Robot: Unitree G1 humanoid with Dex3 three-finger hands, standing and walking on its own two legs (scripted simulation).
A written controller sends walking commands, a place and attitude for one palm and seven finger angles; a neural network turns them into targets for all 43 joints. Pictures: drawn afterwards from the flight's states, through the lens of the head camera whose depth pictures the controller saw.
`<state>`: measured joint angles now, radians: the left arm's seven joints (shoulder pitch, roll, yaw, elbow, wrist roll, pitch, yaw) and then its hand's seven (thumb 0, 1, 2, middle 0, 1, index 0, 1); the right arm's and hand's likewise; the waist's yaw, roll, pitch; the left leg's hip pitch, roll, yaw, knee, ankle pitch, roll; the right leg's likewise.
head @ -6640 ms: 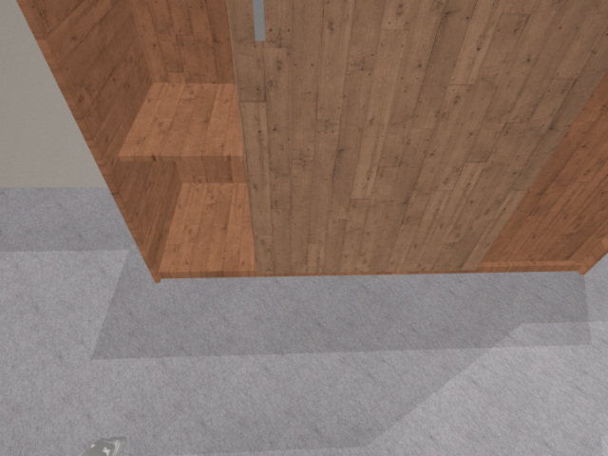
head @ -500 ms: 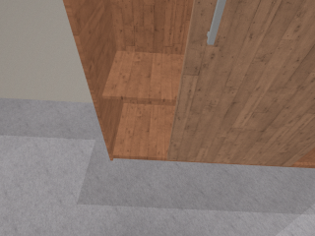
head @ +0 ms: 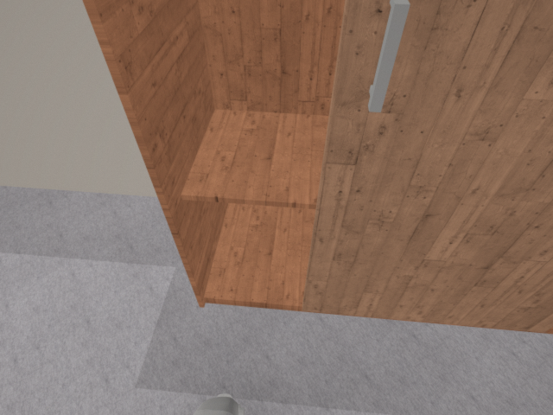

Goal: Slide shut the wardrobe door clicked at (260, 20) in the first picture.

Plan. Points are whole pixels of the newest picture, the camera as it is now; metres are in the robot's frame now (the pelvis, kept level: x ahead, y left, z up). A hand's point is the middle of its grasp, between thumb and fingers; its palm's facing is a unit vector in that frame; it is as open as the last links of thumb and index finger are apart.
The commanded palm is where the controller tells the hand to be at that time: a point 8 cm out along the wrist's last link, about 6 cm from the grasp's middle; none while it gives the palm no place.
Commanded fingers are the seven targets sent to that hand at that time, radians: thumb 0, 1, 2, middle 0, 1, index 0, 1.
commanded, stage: take the last steps up to it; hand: right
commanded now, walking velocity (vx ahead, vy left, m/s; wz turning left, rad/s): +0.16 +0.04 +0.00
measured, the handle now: (384, 55) +0.57 -0.12 +0.25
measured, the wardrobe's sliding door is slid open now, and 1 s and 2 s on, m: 0.38 0.38 0.38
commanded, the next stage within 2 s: come to a stop and stand still in 0.02 s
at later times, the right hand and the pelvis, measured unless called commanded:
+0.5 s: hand out of the picture +0.14 -0.19 -0.19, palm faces +0.07 +0.98 -0.20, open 7.3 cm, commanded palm none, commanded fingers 0.00 -0.90 -0.90 0.20 0.30 0.20 0.30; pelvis +0.09 +0.00 -0.01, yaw +0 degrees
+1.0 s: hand out of the picture +0.05 -0.17 -0.17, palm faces +0.01 +0.97 -0.23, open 7.4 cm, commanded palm none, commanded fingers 0.00 -0.90 -0.90 0.20 0.30 0.20 0.30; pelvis +0.05 +0.01 +0.00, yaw +1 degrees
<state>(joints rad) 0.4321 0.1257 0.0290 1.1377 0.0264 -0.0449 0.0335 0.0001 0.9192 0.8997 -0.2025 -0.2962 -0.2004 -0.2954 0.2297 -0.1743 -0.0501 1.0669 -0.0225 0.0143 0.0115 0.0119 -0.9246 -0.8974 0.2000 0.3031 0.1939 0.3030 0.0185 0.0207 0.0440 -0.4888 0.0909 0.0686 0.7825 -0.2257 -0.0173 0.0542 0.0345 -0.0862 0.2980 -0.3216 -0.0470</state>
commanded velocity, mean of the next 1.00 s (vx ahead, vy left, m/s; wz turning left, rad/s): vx -0.07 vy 0.02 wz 0.00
